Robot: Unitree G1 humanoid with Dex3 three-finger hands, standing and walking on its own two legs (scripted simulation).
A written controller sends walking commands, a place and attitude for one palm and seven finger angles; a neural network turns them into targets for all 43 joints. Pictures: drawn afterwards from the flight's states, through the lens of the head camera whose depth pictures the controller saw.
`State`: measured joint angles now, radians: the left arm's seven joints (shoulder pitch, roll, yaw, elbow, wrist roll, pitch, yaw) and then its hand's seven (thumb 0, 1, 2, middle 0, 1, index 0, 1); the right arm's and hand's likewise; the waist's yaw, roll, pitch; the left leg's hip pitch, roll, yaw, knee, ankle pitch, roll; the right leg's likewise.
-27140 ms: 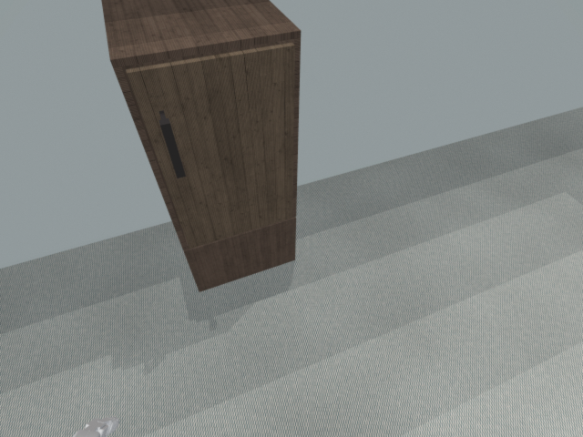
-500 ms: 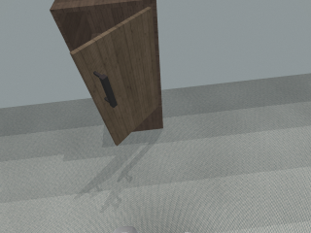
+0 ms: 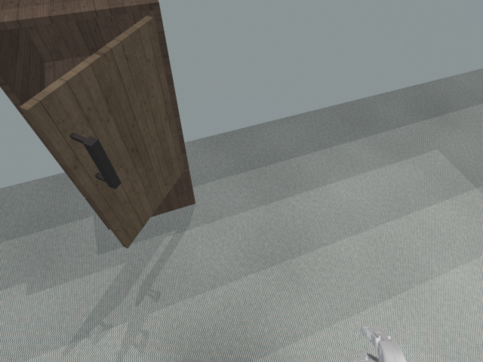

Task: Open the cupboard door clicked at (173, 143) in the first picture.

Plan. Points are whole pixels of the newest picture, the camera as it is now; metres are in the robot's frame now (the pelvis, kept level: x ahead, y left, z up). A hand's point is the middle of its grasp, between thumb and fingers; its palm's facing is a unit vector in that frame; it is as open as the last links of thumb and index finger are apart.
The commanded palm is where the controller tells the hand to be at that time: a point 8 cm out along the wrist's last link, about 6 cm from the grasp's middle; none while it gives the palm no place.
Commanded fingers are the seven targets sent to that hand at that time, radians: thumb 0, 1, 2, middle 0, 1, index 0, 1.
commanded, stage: walk to a spot facing it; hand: left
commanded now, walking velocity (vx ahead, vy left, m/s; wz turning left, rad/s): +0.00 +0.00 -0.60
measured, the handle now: (96, 161) +0.47 +0.38 -0.04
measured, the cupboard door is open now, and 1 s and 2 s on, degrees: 44 44 44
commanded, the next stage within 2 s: none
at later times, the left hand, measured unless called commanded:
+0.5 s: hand (177, 321) +0.20 +0.15 -0.17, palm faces -0.35 -0.90 -0.27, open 7.4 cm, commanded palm none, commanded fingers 0.00 0.90 0.90 -0.20 -0.30 -0.20 -0.30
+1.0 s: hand (252, 273) +0.31 +0.01 -0.16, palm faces -0.67 -0.71 -0.19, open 7.4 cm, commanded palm none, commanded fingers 0.00 0.90 0.90 -0.20 -0.30 -0.20 -0.30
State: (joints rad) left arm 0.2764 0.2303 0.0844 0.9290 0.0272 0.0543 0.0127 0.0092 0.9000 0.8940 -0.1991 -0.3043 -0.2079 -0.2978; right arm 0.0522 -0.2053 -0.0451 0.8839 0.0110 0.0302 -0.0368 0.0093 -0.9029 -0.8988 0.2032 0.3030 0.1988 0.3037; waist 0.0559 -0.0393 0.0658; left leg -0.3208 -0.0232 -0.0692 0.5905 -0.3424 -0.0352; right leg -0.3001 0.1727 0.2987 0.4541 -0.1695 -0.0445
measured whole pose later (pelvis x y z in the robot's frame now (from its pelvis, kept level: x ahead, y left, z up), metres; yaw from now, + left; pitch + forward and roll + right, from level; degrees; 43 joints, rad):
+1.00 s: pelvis +0.09 -0.07 -0.01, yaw -40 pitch +3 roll -1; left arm 0.13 0.25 0.07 0.88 0.03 0.04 -0.07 0.01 0.91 0.90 -0.19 -0.30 -0.20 -0.30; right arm 0.41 -0.22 -0.03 0.96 -0.04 -0.04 -0.01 0.01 -0.90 -0.90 0.21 0.30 0.20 0.30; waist -0.05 0.01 0.05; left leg -0.11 0.18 0.23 0.48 -0.38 -0.08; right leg -0.42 -0.04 -0.12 0.65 -0.34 -0.01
